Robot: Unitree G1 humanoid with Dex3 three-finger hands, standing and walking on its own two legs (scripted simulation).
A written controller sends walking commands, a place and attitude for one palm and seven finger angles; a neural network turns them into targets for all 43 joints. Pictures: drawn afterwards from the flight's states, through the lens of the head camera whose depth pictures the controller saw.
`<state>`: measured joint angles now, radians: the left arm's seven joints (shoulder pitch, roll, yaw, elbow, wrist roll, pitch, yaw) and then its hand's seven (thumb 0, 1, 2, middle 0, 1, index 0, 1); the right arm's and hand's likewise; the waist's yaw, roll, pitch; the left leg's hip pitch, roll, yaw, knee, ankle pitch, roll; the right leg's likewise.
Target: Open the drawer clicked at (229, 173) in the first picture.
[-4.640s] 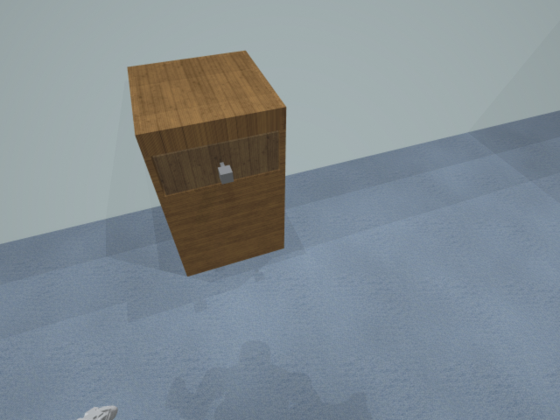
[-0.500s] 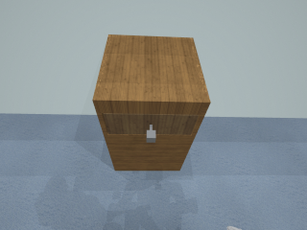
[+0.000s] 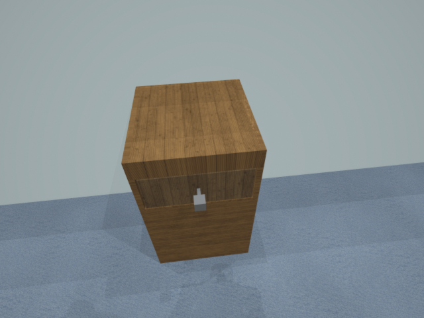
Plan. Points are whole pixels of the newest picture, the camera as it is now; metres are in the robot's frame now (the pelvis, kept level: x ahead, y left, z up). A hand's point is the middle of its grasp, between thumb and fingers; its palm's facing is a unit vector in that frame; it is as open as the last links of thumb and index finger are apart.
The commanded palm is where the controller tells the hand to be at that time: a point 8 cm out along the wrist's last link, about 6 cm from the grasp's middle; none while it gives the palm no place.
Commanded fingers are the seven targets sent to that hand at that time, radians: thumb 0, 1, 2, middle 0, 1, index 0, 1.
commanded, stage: come to a stop and stand still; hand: left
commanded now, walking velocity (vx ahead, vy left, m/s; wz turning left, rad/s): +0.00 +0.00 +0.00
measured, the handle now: (199, 198) +0.54 +0.08 -0.22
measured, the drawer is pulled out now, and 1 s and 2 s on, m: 0.00 0.00 0.00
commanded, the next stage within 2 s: look again from close up in 0.40 s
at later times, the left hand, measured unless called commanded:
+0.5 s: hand out of the picture -0.06 +0.12 -0.18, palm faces +0.07 -0.99 -0.14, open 7.3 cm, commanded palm none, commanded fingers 0.00 0.90 0.90 -0.20 -0.30 -0.20 -0.30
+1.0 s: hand out of the picture +0.02 +0.19 -0.18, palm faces +0.02 -0.98 -0.21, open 7.3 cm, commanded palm none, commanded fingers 0.00 0.90 0.90 -0.20 -0.30 -0.20 -0.30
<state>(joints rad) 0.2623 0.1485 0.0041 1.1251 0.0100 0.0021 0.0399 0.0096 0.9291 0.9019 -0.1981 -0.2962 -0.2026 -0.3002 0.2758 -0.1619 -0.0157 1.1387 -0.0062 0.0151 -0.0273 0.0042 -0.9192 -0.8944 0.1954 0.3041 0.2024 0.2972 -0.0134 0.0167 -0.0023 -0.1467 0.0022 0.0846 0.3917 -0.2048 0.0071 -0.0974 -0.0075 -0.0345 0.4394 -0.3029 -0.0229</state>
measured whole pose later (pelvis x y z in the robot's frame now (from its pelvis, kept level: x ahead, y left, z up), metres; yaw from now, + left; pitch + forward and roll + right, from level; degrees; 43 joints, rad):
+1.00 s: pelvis +0.00 +0.02 -0.01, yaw +0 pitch -1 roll +0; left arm 0.29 0.16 0.00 1.06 0.01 -0.02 0.04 0.01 0.92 0.90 -0.20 -0.30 -0.20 -0.30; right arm 0.31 -0.15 0.02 1.09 -0.02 -0.02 -0.03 0.01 -0.92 -0.89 0.19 0.30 0.20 0.30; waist -0.01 0.00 0.01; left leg -0.20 -0.02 0.06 0.50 -0.29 0.04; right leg -0.15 -0.01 -0.03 0.50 -0.33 -0.01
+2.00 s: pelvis +0.05 -0.12 -0.01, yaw +7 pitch +1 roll -1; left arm 0.28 0.17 0.05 0.97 0.03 0.06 0.00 0.00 0.91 0.90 -0.20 -0.30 -0.20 -0.30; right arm 0.24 -0.17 -0.05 1.02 -0.04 0.03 -0.03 0.01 -0.91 -0.89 0.20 0.30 0.21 0.30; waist 0.00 0.02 0.04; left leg -0.28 0.12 0.07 0.52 -0.25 -0.04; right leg -0.41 -0.08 -0.03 0.82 -0.37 0.03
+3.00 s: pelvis +0.04 -0.13 -0.01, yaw +7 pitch -2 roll -1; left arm 0.27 0.18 0.01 1.00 0.02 0.02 0.04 0.01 0.91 0.90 -0.20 -0.30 -0.20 -0.30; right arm 0.34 -0.17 0.00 0.99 -0.02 0.03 -0.01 0.01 -0.92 -0.89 0.19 0.30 0.20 0.30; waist -0.01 0.04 0.00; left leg -0.22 -0.05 0.09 0.52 -0.27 0.09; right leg -0.24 -0.05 -0.05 0.53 -0.28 -0.02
